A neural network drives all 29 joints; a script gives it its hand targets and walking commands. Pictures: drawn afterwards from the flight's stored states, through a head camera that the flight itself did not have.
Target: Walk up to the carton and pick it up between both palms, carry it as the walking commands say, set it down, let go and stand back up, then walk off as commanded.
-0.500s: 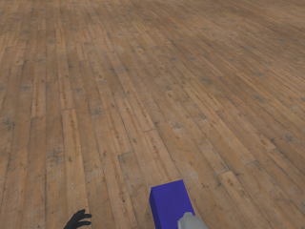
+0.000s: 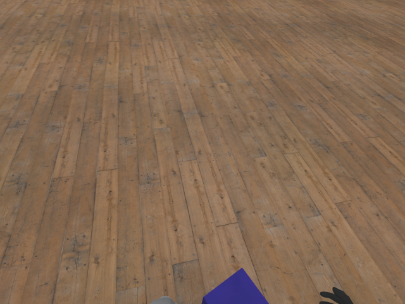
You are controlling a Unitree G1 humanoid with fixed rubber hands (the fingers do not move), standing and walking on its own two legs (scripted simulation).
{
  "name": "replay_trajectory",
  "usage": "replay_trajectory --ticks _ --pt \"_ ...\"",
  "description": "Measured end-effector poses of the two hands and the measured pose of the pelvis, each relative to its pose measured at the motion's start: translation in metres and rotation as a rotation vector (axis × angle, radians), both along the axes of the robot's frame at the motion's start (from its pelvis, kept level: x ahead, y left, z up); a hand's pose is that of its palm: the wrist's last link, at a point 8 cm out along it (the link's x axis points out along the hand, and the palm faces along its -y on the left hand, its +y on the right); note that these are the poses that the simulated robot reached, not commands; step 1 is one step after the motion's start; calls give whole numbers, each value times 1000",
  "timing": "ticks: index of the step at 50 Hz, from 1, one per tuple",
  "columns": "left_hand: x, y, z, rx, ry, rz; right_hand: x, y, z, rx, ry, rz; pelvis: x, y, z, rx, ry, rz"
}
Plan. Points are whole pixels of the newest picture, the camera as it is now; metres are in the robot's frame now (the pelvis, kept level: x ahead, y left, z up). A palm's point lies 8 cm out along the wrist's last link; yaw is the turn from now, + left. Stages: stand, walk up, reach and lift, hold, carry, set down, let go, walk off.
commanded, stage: walk off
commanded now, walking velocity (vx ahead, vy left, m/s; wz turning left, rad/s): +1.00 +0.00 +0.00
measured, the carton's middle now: out of the picture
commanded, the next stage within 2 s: stand in 0.16 s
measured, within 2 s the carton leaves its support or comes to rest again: rests again in 0.62 s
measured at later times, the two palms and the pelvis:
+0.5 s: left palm (143, 166) +0.50 +0.21 -0.08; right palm (316, 253) +0.28 -0.24 -0.09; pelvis +0.33 +0.00 +0.02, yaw +1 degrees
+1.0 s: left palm (127, 166) +0.50 +0.26 -0.09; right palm (281, 183) +0.48 -0.20 -0.09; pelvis +0.42 +0.02 +0.04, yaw +2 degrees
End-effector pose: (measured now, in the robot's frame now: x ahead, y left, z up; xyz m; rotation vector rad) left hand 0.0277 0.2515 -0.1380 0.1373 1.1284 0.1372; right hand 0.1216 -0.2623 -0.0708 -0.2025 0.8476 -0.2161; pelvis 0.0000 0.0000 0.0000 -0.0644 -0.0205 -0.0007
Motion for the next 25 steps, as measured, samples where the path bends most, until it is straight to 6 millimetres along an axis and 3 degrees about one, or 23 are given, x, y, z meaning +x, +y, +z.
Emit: replay_trajectory --ticks 3,8,15,18,21,23,25 --pt "63 9 8 2 -10 -65 -3 12 -5 24 70 -100 38 11 7 2 22 1" --pt "176 14 40 0 -72 -137 -15 26 7 37 231 -222 105 21 33 -7 61 4" --pt "340 -7 60 -25 -182 -219 4 37 16 27 404 -336 202 18 42 -2 91 13" --pt "405 -26 60 -37 -214 -266 29 39 12 43 472 -364 240 12 39 14 122 13" --pt "455 -42 54 -32 -245 -286 69 31 -2 55 496 -361 284 3 28 49 103 17" --pt "472 -43 51 -23 -257 -259 108 24 -14 57 479 -318 309 1 21 59 70 12" --pt "475 -38 55 -18 -246 -225 158 22 -17 57 425 -262 328 4 24 51 38 15"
